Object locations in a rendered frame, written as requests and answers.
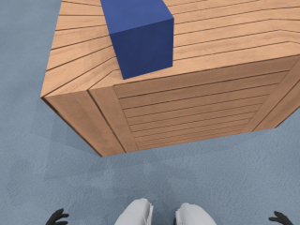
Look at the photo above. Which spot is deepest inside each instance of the robot thigh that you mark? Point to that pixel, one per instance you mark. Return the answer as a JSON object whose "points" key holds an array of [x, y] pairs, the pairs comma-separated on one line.
{"points": [[139, 212], [192, 214]]}

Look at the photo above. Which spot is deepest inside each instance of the robot left thigh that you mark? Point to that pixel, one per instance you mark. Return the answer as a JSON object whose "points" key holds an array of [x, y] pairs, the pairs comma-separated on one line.
{"points": [[139, 212]]}

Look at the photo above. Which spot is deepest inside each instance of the left robot hand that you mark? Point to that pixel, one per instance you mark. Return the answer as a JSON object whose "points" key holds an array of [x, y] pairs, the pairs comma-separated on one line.
{"points": [[57, 215]]}

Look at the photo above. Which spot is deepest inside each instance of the pedestal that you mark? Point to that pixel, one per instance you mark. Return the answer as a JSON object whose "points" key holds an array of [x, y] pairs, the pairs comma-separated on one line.
{"points": [[235, 69]]}

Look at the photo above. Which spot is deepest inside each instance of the robot right thigh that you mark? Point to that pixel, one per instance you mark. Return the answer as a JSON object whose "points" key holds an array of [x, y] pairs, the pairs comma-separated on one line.
{"points": [[192, 214]]}

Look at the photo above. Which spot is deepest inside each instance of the right robot hand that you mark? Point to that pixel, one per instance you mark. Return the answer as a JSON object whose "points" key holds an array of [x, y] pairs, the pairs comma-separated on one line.
{"points": [[280, 218]]}

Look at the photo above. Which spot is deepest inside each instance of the carton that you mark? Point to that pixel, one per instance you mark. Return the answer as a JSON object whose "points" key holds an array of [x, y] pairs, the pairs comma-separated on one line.
{"points": [[141, 32]]}

